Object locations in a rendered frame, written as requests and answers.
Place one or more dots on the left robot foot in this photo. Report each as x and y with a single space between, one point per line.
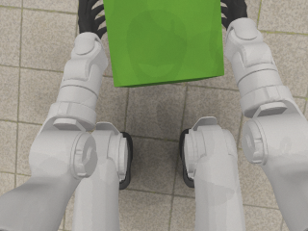
123 184

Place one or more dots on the right robot foot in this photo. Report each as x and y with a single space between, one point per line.
188 181

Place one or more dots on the robot right forearm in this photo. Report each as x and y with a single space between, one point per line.
256 75

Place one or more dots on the robot left hand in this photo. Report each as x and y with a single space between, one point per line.
87 22

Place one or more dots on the robot foot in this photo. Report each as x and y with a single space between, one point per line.
188 181
123 184

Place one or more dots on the carton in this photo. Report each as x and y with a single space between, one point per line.
159 42

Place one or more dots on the robot left upper arm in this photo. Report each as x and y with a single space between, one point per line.
59 160

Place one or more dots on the robot left forearm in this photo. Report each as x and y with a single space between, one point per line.
74 109

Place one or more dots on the robot right upper arm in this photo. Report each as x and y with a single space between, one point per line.
279 145

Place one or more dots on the robot right hand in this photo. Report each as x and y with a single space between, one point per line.
235 9

